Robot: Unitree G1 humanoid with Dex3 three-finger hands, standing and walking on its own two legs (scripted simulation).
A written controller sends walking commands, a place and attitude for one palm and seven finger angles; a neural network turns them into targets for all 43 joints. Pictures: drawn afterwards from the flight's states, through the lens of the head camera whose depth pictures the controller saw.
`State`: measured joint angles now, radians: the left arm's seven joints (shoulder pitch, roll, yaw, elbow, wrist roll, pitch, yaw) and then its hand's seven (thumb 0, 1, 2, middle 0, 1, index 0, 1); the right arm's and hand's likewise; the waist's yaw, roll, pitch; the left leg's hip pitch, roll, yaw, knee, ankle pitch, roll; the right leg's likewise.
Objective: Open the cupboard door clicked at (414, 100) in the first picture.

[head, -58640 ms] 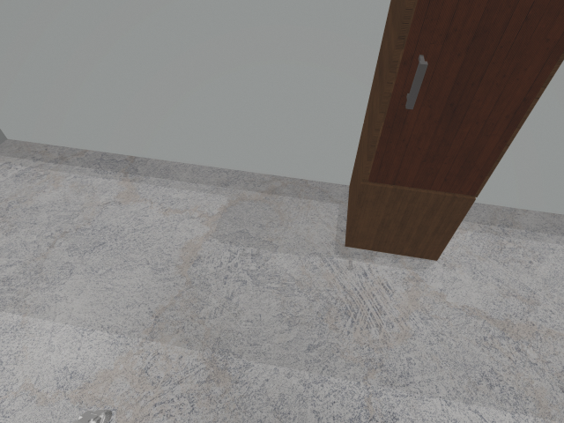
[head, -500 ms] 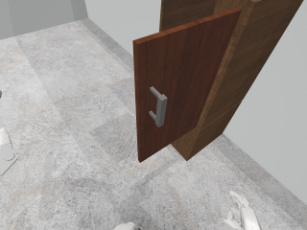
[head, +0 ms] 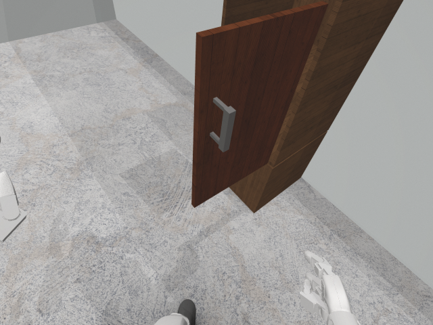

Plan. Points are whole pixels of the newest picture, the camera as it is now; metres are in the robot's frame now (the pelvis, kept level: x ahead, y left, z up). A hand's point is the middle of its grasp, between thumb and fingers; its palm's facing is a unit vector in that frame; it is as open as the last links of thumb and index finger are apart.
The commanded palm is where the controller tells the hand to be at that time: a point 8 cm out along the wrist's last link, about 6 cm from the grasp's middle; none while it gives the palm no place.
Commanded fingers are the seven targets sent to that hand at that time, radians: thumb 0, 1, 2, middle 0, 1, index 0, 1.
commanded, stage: step back with the hand held close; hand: left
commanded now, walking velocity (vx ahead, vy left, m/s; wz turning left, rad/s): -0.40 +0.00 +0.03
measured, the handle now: (221, 125) +0.52 +0.06 +0.06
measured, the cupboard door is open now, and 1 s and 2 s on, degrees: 88 88 88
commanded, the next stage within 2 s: stop stepping back and stand still in 0.08 s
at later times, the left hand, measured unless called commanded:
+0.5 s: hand out of the picture +0.05 +0.28 +0.19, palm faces +0.49 -0.77 -0.41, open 7.4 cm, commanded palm +0.02 +0.30 +0.19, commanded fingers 0.00 0.90 0.90 -0.20 -0.30 -0.20 -0.30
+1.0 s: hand out of the picture +0.01 +0.29 +0.18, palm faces +0.53 -0.74 -0.43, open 7.4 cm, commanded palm -0.05 +0.33 +0.19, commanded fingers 0.00 0.90 0.90 -0.20 -0.30 -0.20 -0.30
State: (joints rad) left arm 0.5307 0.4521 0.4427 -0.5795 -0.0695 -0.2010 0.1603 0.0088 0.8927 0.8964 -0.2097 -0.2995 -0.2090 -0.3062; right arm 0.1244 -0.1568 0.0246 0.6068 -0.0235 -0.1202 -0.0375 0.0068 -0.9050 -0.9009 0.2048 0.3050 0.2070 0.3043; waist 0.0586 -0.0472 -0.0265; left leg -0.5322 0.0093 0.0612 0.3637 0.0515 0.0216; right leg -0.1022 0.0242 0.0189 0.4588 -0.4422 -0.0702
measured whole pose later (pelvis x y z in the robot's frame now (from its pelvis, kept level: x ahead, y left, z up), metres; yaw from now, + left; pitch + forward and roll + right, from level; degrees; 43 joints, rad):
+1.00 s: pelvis -0.17 +0.02 +0.01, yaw +4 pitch -1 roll +0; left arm 0.52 0.37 0.41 -0.45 -0.02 -0.21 0.16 0.01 0.89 0.90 -0.21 -0.30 -0.21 -0.31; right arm 0.28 -0.24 0.00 0.67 -0.03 -0.14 -0.09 0.01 -0.91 -0.90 0.21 0.31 0.21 0.30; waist 0.01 -0.01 -0.01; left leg -0.29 0.05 0.07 0.58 -0.36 0.04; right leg -0.28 -0.01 -0.11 0.56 -0.26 -0.06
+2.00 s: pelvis -0.16 +0.05 +0.02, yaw +4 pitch +0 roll -1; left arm 0.55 0.38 0.39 -0.46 -0.03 -0.18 0.15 0.01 0.89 0.90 -0.21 -0.30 -0.21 -0.31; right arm 0.20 -0.21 0.01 0.61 0.00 -0.10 -0.07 0.01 -0.91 -0.90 0.20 0.30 0.21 0.30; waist 0.01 0.01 0.05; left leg -0.23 0.02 0.07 0.44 -0.20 0.02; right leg -0.20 -0.01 -0.07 0.40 -0.19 0.00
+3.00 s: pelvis -0.16 +0.04 +0.02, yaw +6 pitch -2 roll +0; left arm 0.12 0.22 0.02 1.12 0.01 -0.02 0.01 0.00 0.91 0.90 -0.20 -0.30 -0.20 -0.30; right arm 0.16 -0.23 -0.01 1.13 -0.03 0.00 -0.01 0.00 -0.91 -0.90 0.20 0.30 0.20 0.30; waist -0.01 0.03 0.06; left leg -0.17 0.00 0.04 0.37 -0.16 0.01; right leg -0.16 -0.03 -0.10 0.39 -0.20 -0.01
